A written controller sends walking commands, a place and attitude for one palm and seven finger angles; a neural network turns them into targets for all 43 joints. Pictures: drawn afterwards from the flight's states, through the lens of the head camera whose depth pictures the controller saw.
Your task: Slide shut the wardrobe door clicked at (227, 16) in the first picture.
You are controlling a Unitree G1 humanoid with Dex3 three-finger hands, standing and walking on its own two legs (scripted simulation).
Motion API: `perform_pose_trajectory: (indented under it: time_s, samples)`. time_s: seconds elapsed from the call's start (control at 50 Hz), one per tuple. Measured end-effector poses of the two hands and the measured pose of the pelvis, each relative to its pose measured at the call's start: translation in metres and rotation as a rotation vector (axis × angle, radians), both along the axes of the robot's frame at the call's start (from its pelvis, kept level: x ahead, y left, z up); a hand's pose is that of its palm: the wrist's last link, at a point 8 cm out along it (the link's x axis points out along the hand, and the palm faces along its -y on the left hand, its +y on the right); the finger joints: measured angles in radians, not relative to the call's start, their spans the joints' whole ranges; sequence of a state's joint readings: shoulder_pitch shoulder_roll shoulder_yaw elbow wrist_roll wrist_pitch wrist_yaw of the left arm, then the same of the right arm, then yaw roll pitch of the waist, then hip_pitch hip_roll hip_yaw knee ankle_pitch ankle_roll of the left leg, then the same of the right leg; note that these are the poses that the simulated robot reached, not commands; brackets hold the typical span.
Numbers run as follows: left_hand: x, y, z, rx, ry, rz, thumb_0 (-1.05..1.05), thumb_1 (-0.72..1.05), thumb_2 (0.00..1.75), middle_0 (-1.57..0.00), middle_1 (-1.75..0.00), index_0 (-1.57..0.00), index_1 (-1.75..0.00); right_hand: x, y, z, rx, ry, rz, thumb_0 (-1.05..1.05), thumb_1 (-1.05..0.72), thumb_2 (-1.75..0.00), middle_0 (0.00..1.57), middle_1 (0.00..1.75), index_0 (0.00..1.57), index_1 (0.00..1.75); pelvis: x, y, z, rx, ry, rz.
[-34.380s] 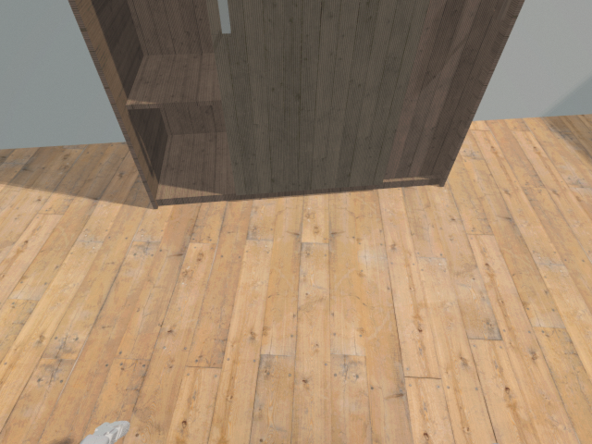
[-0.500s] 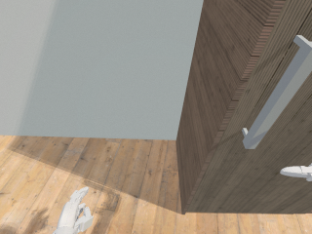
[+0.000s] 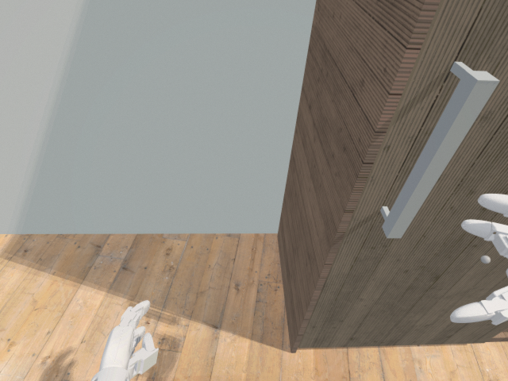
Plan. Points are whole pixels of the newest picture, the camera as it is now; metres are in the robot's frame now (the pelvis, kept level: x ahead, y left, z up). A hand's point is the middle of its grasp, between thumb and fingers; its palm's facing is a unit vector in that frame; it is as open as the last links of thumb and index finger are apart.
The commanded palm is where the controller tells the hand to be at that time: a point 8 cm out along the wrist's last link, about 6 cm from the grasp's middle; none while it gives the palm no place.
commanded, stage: draw the hand back to the body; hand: right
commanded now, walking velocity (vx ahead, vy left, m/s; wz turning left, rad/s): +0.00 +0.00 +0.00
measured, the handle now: (420, 162) +0.38 -0.27 +0.19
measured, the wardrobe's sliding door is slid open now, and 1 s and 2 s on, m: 0.00 0.00 0.00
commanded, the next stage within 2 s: step back with the hand held close in 1.38 s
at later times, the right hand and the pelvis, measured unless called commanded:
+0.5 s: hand (484, 279) +0.20 -0.28 +0.16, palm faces +0.47 +0.83 -0.30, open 13.6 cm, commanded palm +0.15 -0.31 +0.18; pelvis -0.01 +0.01 +0.00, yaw +1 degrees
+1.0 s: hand (450, 255) +0.23 -0.25 +0.16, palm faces +0.39 +0.84 -0.38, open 8.8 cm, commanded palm +0.18 -0.28 +0.18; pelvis +0.03 +0.00 +0.01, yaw +3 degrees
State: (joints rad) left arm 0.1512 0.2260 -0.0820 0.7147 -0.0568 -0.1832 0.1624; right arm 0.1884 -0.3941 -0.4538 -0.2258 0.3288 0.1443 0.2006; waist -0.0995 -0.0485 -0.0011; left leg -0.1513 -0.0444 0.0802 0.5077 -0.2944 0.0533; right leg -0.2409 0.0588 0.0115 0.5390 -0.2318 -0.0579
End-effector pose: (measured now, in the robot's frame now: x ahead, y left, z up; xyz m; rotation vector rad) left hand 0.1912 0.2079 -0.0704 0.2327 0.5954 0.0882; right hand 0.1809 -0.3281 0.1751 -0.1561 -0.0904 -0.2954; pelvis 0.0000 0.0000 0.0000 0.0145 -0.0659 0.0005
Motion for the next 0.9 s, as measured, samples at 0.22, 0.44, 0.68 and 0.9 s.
perform_pose_trajectory:
  time_s: [0.22,0.44,0.68,0.9]
  samples:
    - [-0.01,0.025,0.017,-0.025,-0.107,0.033,0.01,0.9,0.9,-0.2,-0.3,-0.21,-0.3,0.0,0.003,0.007,0.056,0.047,0.175,-0.01,0.55,-0.2,0.25,1.15,0.25,1.15,-0.005,0.008,0.0,0.001,-0.012,0.024]
    - [-0.022,0.031,0.018,0.014,-0.085,0.004,0.01,0.9,0.9,-0.2,-0.3,-0.2,-0.3,-0.024,0.009,-0.008,-0.128,0.014,-0.135,-0.01,0.39,-0.28,0.25,1.05,0.25,1.06,-0.012,0.009,0.001,0.014,-0.023,0.017]
    - [-0.039,0.014,-0.01,-0.038,0.082,0.025,0.01,0.9,0.9,-0.2,-0.3,-0.2,-0.3,-0.018,0.023,0.009,-0.274,-0.064,-0.194,-0.01,0.0,-0.47,0.23,0.82,0.24,0.82,0.002,0.002,0.009,-0.003,-0.035,0.034]
    - [-0.015,0.021,-0.001,-0.041,0.064,0.046,0.01,0.9,0.9,-0.2,-0.3,-0.21,-0.3,0.003,0.042,0.004,-0.272,-0.028,-0.103,0.0,-0.4,-0.66,0.22,0.59,0.22,0.59,0.02,0.001,0.012,-0.01,-0.029,0.052]
